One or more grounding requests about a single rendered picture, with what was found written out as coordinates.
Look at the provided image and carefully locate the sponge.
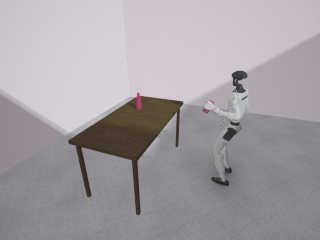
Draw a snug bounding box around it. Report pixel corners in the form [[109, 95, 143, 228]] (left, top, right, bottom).
[[203, 100, 214, 114]]

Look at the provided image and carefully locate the table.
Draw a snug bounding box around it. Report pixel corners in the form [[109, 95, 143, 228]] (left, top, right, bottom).
[[68, 96, 184, 215]]

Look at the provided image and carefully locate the right robot shin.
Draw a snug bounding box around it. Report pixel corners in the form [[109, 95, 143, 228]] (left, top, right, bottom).
[[220, 143, 229, 168]]

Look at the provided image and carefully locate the left robot shin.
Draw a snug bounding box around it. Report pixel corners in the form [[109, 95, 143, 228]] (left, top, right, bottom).
[[213, 155, 225, 182]]

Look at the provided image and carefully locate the left robot upper arm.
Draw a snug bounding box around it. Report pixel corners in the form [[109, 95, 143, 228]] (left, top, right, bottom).
[[228, 92, 241, 121]]

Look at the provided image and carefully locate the right robot hand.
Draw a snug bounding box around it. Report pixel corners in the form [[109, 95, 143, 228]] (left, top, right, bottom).
[[218, 117, 231, 126]]

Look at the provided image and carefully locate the robot left forearm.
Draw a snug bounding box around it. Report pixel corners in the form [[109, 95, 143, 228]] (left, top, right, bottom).
[[212, 106, 240, 120]]

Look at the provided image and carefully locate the left robot hand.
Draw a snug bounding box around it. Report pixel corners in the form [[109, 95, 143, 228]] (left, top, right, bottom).
[[200, 99, 215, 111]]

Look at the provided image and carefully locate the robot shin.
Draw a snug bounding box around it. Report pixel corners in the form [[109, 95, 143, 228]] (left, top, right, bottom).
[[220, 143, 229, 168], [213, 155, 225, 182]]

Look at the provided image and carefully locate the right robot upper arm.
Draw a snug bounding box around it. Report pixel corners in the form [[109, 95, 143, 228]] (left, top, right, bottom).
[[244, 88, 249, 111]]

